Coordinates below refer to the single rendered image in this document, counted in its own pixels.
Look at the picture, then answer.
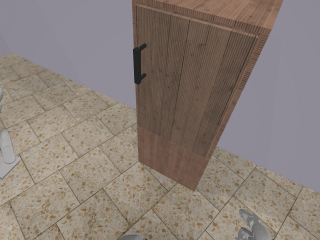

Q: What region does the handle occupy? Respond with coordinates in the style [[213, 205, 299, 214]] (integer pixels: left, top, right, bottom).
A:
[[133, 43, 147, 85]]

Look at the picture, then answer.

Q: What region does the robot right hand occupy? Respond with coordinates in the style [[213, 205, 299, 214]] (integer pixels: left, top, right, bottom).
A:
[[235, 209, 271, 240]]

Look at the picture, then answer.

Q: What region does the cupboard door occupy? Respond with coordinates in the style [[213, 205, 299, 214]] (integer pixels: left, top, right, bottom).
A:
[[134, 3, 259, 158]]

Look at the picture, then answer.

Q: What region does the robot left hand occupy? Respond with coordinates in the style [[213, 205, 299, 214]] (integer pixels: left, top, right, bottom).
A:
[[0, 88, 21, 180]]

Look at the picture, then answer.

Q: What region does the left robot shin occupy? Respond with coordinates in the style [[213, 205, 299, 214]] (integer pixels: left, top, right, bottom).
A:
[[131, 232, 143, 238]]

